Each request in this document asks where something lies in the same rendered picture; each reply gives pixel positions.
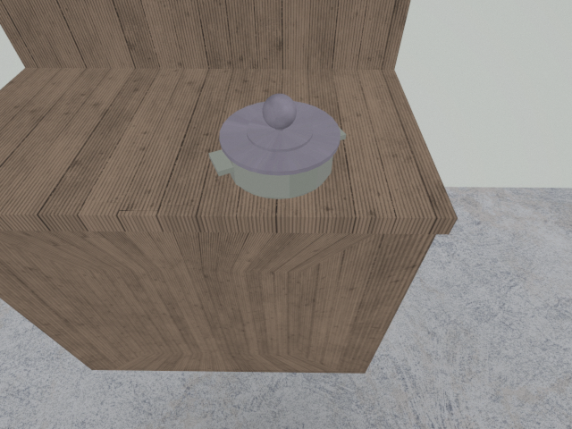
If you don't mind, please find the table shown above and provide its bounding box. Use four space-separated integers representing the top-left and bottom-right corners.
0 0 458 374

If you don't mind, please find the knob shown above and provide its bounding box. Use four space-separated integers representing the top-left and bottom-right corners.
263 94 297 130

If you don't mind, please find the lid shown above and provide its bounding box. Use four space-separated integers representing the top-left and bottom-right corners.
219 101 341 176

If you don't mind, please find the pot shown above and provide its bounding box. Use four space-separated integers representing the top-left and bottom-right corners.
208 127 346 199

